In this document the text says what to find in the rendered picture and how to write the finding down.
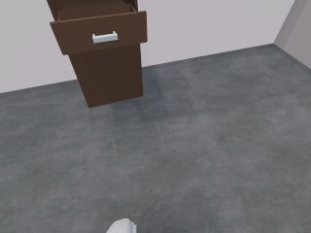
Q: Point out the left robot thigh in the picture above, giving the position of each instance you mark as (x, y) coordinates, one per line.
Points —
(123, 226)

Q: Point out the drawer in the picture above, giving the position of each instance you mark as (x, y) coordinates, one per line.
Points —
(74, 28)

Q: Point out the cabinet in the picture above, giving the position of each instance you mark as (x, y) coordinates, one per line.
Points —
(109, 75)

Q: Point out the handle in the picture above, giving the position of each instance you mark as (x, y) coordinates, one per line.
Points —
(104, 38)

